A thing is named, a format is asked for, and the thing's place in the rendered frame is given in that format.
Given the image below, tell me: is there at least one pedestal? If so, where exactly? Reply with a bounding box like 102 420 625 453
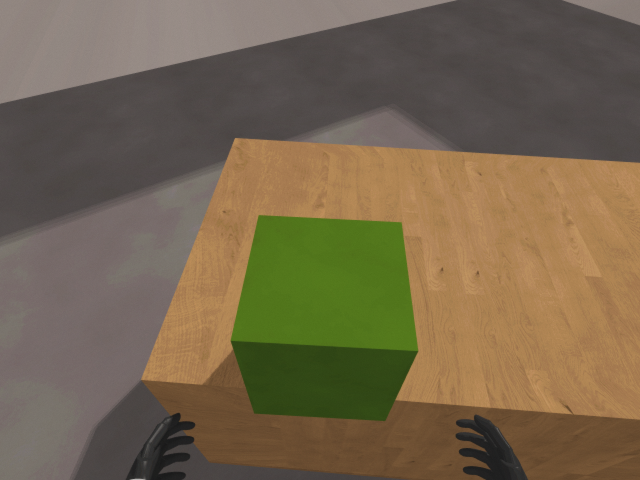
141 138 640 480

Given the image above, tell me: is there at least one robot right hand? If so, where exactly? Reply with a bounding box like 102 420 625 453
456 415 528 480

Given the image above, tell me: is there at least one robot left hand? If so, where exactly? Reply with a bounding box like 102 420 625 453
126 413 195 480

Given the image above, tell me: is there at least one carton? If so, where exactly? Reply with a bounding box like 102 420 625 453
231 215 418 421

